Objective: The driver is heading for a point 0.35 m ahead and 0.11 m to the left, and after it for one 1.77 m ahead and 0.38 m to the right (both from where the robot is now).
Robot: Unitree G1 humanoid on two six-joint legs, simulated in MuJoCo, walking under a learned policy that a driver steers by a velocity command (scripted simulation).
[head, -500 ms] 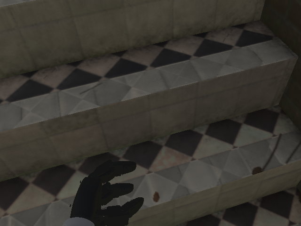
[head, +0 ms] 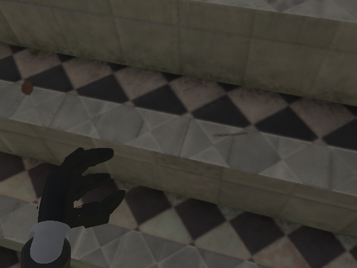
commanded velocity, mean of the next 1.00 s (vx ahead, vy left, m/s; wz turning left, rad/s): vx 1.00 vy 0.00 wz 0.11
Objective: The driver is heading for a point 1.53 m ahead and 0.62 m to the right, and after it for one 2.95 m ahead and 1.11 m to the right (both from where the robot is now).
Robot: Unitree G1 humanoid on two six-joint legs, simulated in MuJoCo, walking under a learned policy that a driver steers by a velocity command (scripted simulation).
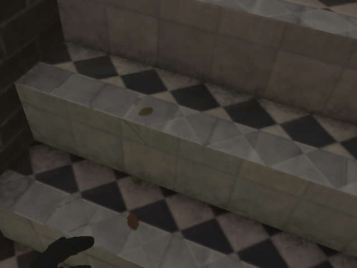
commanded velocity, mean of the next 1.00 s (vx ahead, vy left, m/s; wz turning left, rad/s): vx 1.00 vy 0.00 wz -0.84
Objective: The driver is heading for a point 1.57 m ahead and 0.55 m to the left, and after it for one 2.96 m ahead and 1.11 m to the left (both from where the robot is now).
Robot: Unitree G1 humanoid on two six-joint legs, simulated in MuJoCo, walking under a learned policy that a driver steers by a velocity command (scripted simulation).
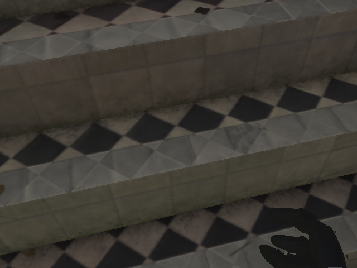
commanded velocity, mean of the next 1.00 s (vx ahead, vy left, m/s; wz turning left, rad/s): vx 1.00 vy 0.00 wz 0.61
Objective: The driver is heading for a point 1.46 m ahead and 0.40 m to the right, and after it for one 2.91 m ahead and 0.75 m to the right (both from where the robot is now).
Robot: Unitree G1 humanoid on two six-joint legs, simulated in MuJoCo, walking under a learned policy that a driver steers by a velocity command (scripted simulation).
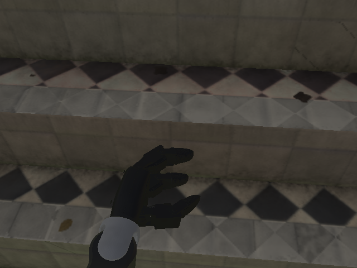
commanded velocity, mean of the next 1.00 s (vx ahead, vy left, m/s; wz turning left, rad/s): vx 1.00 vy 0.00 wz -0.09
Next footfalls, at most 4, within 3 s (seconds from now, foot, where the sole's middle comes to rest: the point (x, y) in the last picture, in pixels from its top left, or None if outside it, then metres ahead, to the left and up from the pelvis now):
0.28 right None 0.26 -0.17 -0.53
0.70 left None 0.21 0.14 -0.54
1.18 right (234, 244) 0.40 -0.16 -0.32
1.62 left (198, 232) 0.44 -0.07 -0.32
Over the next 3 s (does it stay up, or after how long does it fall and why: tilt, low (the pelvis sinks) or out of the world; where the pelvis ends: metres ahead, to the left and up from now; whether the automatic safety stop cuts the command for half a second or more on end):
falls after 2.38 s (tilt)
